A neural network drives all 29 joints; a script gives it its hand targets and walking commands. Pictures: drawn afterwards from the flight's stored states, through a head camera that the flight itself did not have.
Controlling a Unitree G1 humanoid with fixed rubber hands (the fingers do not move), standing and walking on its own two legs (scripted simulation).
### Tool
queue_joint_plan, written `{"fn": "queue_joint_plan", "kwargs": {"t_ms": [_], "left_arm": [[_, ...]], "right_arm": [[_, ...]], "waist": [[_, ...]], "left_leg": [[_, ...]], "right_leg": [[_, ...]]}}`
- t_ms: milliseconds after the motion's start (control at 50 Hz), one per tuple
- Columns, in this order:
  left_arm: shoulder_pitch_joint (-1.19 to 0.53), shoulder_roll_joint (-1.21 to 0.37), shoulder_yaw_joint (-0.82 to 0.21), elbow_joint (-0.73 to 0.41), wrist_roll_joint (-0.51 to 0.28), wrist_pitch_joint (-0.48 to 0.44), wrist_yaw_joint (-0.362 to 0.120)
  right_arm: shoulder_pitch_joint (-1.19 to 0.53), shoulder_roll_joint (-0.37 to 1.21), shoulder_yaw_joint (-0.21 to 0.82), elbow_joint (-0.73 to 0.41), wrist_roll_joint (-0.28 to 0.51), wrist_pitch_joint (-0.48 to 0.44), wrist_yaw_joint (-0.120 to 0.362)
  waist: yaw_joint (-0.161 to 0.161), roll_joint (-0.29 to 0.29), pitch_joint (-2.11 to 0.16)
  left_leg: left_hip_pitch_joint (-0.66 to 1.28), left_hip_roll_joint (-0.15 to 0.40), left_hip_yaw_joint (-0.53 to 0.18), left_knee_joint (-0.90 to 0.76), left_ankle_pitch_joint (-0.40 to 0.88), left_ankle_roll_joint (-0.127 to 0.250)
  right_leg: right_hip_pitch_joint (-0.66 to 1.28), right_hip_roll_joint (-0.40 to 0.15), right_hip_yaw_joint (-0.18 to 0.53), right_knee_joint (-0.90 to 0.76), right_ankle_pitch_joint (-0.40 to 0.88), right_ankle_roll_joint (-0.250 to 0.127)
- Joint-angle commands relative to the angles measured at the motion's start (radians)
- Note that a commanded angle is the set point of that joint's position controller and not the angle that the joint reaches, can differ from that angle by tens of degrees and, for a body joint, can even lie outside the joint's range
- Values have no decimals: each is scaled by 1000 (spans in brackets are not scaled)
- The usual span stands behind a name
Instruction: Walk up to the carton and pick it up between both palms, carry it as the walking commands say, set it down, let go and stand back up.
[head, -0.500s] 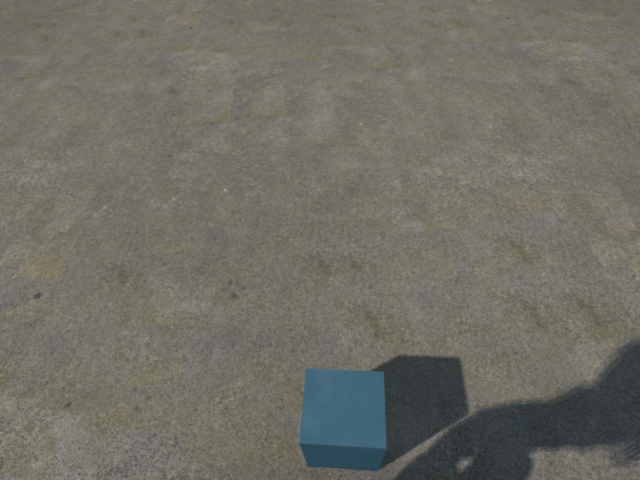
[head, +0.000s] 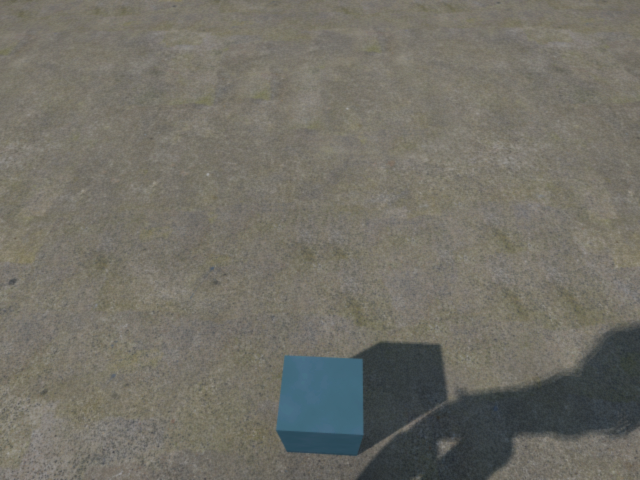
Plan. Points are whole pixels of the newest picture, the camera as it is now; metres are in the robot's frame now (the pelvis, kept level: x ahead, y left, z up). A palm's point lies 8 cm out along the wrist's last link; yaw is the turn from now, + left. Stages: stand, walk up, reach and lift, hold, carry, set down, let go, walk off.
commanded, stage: walk up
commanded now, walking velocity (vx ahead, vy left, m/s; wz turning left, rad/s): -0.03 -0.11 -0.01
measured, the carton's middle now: (322, 408) +0.35 +0.04 -0.63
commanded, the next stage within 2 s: none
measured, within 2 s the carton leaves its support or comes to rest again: neither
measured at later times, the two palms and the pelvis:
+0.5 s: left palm out of the picture +0.03 +0.17 -0.12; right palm out of the picture +0.02 -0.28 -0.15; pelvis +0.00 -0.05 +0.01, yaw +0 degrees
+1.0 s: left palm out of the picture -0.06 +0.28 -0.14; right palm out of the picture +0.03 -0.20 -0.13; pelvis -0.03 +0.03 +0.00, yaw +0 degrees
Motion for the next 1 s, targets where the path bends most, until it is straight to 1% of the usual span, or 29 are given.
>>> {"fn": "queue_joint_plan", "kwargs": {"t_ms": [0, 40, 60, 80, 120, 160, 180, 220, 260, 280, 300, 320, 340, 420, 480, 540, 560, 600, 640, 680, 760, 800, 840, 860, 880, 900, 940, 960, 980], "left_arm": [[1, 164, 42, -67, 10, 23, -5], [-9, 139, 42, -99, 5, 28, -20], [-25, 122, 40, -114, 16, 29, -32], [6, 122, 32, -122, 19, 36, -44], [108, 93, 20, -74, 16, 31, -54], [100, 80, 23, -49, 11, 10, -55], [51, 88, 27, -68, 7, 13, -55], [66, -15, -20, -65, -2, -12, -58], [91, 97, -4, -66, -3, -45, -32], [107, 152, 13, -66, 4, -45, -29], [111, 154, 13, -65, 14, -45, -27], [132, 146, 10, -55, 9, -42, -24], [112, 175, 12, -46, 3, -43, -19], [77, 110, -1, -48, -2, -38, -3], [56, 87, -6, -32, -7, -30, 0], [109, 132, 6, -41, 7, -35, 2], [147, 151, 16, -22, 10, -28, 12], [247, 170, 24, 26, 9, -17, 25], [163, 181, 18, 14, 26, -20, 23], [148, 228, 49, 6, 33, -13, 30], [42, 150, 25, -11, 37, -17, 10], [-5, 73, -1, 8, 16, -14, -19], [23, 100, 1, 26, 0, -1, -28], [58, 99, -3, 31, -2, 1, -32], [120, 71, -15, 31, -7, 7, -36], [149, 44, -26, 29, -4, 15, -39], [158, 45, -14, 40, -2, 22, -45], [143, 67, -6, 35, -6, 21, -49], [132, 68, -3, 39, -2, 22, -49]], "right_arm": [[151, -110, -21, -2, -21, 6, -8], [174, -166, -35, -8, -32, 7, -9], [177, -216, -44, -18, -33, 7, -13], [88, -245, -54, -47, -32, 4, -23], [-114, -151, -21, -80, -26, -25, -14], [-71, -121, -18, -96, -29, -35, -5], [-11, -174, -32, -79, -38, -39, -4], [74, -113, -16, 6, -17, -29, 17], [207, -99, -21, 26, -2, -32, 30], [212, -62, -6, 19, -2, -31, 34], [173, -71, -6, 13, -6, -22, 33], [142, -74, -6, 8, -10, -14, 33], [75, -92, -14, -16, 3, -15, 34], [73, -96, -18, 11, 5, -20, 36], [147, -94, -14, 54, 5, -34, 28], [93, -197, -39, 53, -5, -16, 21], [52, -197, -47, 42, -10, -1, 28], [-17, -130, -46, 27, -20, 23, 32], [-37, -87, -38, 1, -22, 29, 26], [-62, -98, -41, -25, -44, 36, 42], [-35, -91, -34, -34, -15, 30, 57], [20, -48, 3, -6, 14, 10, 61], [52, -113, -6, 1, 11, -7, 55], [85, -148, -11, 6, 10, -15, 47], [90, -226, -23, -3, -4, -26, 35], [50, -268, -20, -39, 4, -33, 31], [-62, -223, -3, -62, -5, -29, 38], [-102, -224, -10, -56, -15, -28, 44], [-91, -208, -6, -72, -15, -28, 47]], "waist": [[-38, -44, -19], [-43, 141, 28], [-71, 299, 49], [-36, 361, 100], [78, 303, 54], [27, 149, 28], [6, 126, 26], [27, 161, -32], [-30, -39, -110], [-25, -222, -139], [-14, -265, -112], [-14, -219, -103], [3, -263, -118], [-3, -219, -93], [-28, -152, -106], [40, 35, -43], [77, 35, -19], [106, -92, 25], [71, -87, 8], [91, -44, 37], [26, -173, 7], [-13, -283, -34], [-27, -217, -43], [-34, -128, -40], [-15, 135, -60], [-7, 281, -61], [39, 98, 43], [36, 161, 58], [25, 104, 59]], "left_leg": [[-1, 32, 42, -85, 122, 47], [36, 187, -176, -279, 21, 114], [-37, 354, -386, -411, -45, 212], [-152, 433, -452, -468, -3, 278], [-246, 256, -210, -406, 51, 174], [-116, 169, -118, -324, 186, 120], [-65, 201, -136, -299, 308, 119], [12, 39, -11, -189, 300, 65], [24, 0, -12, -46, 140, 22], [-66, -32, 14, 28, -49, -9], [-107, -42, 10, 79, -154, -18], [-102, -45, -9, 127, -171, -12], [-77, -31, -6, 106, -146, -3], [-75, -45, 2, -22, 26, 10], [58, -26, 6, -184, 258, 11], [92, 1, -9, -76, 514, 16], [-11, -26, 31, 4, 412, 1], [-232, -93, 35, 220, -166, -4], [-217, -52, -44, 314, -212, -4], [-300, -36, -54, 438, -171, -18], [-177, -44, -60, 279, -17, -21], [23, -79, 0, 29, 77, -4], [141, -101, 62, -164, 190, -2], [198, -35, -8, -241, 209, 5], [175, 147, -222, -331, 266, 30], [27, 293, -423, -458, 145, 101], [-164, 211, -292, -483, -163, 132], [-226, 177, -244, -471, -149, 135], [-203, 151, -226, -475, -108, 124]], "right_leg": [[-46, -256, 215, -200, 51, 68], [-183, -145, 134, -44, -72, 160], [-222, -69, 69, 267, -128, 173], [-218, -95, 108, 543, -242, 176], [-60, -169, 195, 502, -228, 139], [-138, -142, 108, 341, -174, 133], [-168, -144, 94, 307, -164, 148], [-6, -105, 80, -74, 4, 145], [121, -283, 250, -135, 340, 142], [189, -399, 357, -136, 574, 97], [188, -429, 360, -133, 731, 50], [163, -432, 329, -106, 789, 22], [150, -413, 336, -90, 768, -4], [235, -343, 236, -20, 966, 37], [196, -316, 193, 5, 806, 53], [78, -339, 260, 8, 594, 49], [116, -412, 333, -5, 654, 13], [217, -563, 459, -63, 888, -93], [121, -588, 456, -131, 613, -136], [81, -610, 474, -165, 446, -130], [-11, -448, 310, -179, 241, -34], [-88, -290, 180, -179, 63, 29], [-135, -240, 149, -94, -60, 54], [-186, -229, 129, -34, -117, 79], [-200, -170, 77, 94, -183, 121], [-152, -156, 93, 229, -314, 153], [-67, -182, 166, 340, -227, 154], [-32, -171, 134, 374, -219, 166], [-40, -158, 119, 381, -213, 167]]}}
